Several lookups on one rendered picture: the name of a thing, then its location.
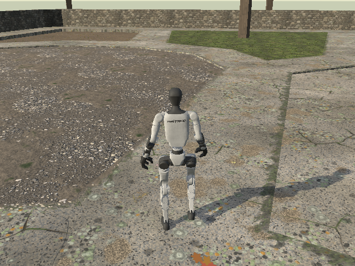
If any robot head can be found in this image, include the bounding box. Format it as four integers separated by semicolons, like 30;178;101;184
167;88;186;114

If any robot torso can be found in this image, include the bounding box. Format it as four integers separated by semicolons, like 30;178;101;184
164;110;189;166

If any robot left upper arm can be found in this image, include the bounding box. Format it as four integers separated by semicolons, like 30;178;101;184
150;112;165;144

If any robot right upper arm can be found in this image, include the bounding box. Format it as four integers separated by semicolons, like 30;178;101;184
188;111;203;141

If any right robot forearm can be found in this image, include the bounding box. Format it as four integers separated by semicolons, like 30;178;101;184
197;133;206;150

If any robot right hand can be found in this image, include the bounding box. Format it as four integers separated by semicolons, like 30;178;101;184
195;147;207;157

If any left robot forearm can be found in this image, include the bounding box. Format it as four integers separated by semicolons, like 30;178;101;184
143;135;155;158

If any robot left hand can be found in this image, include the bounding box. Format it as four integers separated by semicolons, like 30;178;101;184
140;155;153;170

